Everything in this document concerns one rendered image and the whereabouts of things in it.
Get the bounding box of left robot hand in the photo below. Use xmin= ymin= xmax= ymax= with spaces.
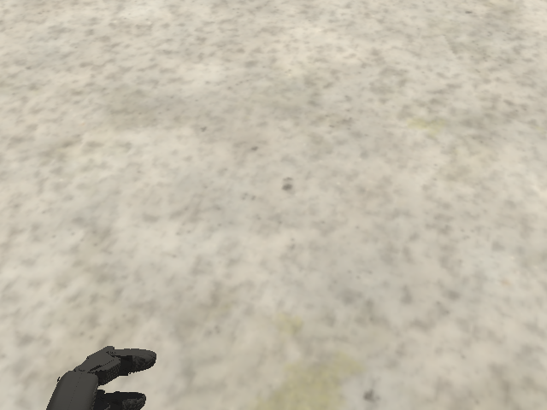
xmin=46 ymin=346 xmax=156 ymax=410

